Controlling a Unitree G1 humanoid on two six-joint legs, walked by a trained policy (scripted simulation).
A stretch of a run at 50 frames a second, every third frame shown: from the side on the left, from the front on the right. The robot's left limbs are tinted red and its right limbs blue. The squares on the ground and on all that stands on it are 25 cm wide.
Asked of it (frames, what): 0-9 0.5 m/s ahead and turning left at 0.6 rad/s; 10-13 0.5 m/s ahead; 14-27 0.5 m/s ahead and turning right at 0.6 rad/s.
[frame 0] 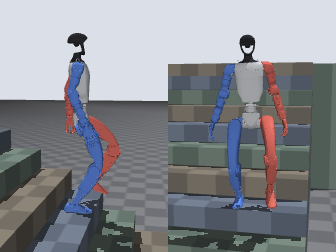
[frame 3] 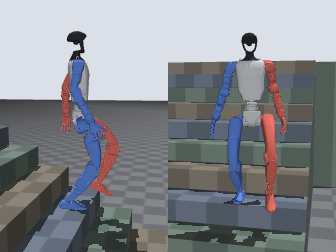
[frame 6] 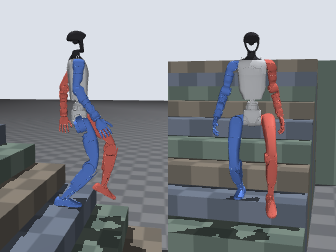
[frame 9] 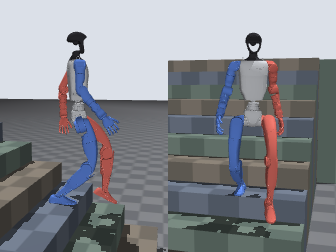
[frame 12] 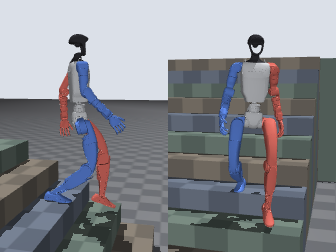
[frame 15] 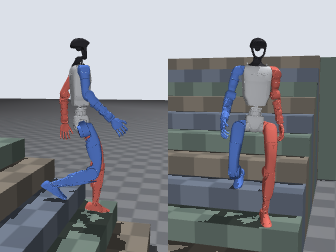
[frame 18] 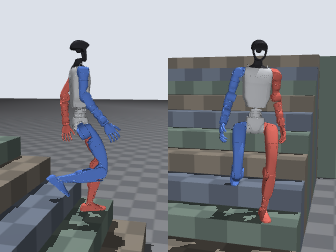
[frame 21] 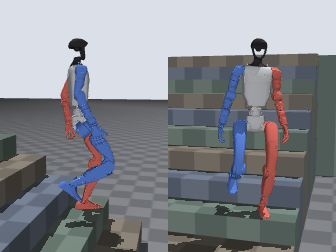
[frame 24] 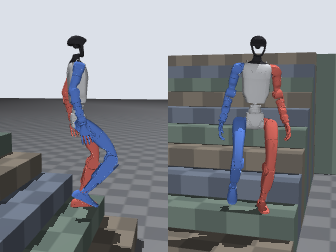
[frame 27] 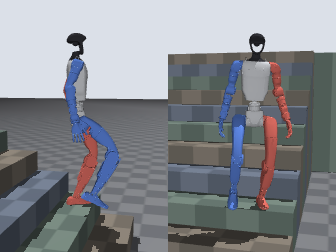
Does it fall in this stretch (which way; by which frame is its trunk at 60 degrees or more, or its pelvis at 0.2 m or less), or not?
no
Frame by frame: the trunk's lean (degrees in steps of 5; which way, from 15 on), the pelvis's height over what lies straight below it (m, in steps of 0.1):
0: 5, 0.7
3: 5, 0.7
6: 5, 0.7
9: 0, 0.7
12: 0, 0.8
15: 0, 0.8
18: 5, 0.8
21: 5, 0.8
24: 5, 0.8
27: 5, 0.7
